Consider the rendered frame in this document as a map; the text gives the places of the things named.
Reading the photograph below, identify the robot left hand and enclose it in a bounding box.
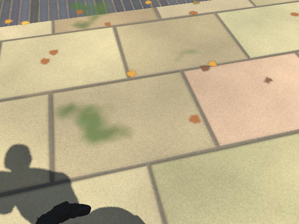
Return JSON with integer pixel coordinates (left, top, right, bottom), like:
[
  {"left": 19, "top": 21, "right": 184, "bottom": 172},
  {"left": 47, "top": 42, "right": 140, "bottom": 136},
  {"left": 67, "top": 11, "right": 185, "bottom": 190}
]
[{"left": 36, "top": 201, "right": 92, "bottom": 224}]

